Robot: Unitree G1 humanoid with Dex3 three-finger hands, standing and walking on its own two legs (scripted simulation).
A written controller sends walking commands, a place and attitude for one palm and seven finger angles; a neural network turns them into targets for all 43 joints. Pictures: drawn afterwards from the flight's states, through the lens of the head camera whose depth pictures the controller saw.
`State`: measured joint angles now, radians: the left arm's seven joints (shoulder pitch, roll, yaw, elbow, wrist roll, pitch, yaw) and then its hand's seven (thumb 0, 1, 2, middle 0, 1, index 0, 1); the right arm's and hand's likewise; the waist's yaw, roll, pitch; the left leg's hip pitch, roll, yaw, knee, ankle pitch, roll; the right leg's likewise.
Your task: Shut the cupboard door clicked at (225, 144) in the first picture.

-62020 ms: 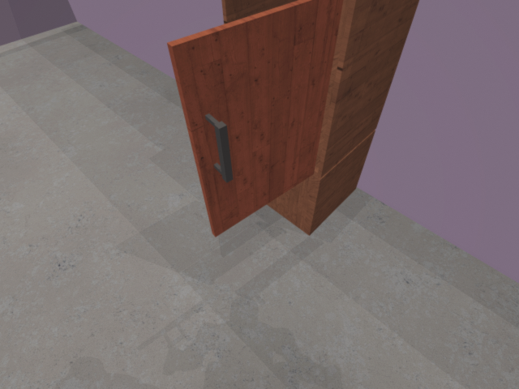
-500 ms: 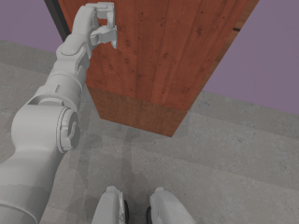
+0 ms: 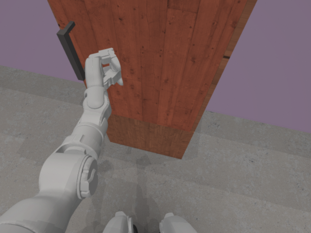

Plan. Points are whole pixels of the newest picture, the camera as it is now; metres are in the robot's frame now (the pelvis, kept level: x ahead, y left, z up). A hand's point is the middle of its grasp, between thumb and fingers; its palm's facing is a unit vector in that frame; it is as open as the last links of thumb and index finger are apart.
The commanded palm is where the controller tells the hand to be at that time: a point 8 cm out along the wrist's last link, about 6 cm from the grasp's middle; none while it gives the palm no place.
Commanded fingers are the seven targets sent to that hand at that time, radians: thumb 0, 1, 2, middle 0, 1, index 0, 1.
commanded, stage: pull the fist back off the door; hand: left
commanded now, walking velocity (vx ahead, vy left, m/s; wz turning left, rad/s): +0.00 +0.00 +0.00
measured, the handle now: (76, 53) +0.60 +0.16 +0.09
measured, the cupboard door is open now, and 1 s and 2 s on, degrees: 0 0 0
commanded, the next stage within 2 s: draw the hand back to the body in 0.30 s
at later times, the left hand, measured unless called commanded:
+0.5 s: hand (121, 85) +0.46 +0.04 +0.10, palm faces +0.02 -1.00 -0.03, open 3.1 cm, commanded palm +0.41 +0.10 +0.10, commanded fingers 0.00 0.90 0.90 -1.30 -1.50 -1.30 -1.50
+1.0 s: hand (64, 125) +0.33 +0.14 +0.15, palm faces +0.01 -1.00 -0.10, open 3.1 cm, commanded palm +0.29 +0.20 +0.17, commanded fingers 0.00 0.90 0.90 -1.02 -1.20 -1.02 -1.20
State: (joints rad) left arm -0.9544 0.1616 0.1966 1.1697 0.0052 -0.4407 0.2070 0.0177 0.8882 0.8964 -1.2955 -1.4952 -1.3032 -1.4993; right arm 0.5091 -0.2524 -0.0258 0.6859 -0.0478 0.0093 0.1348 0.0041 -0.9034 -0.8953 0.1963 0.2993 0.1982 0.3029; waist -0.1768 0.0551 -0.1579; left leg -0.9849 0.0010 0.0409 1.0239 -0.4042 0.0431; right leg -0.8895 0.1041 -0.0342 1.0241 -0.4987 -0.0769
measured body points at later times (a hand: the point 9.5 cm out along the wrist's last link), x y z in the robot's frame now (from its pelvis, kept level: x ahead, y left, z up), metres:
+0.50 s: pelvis +0.00 +0.00 +0.01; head +0.08 -0.01 +0.45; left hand +0.45 +0.09 +0.10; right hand +0.09 -0.25 -0.12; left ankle +0.04 +0.09 -0.66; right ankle -0.01 -0.07 -0.66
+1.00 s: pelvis +0.01 +0.01 +0.05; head +0.01 -0.01 +0.50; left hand +0.32 +0.19 +0.16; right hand +0.18 -0.23 -0.04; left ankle +0.04 +0.09 -0.66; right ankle -0.01 -0.07 -0.66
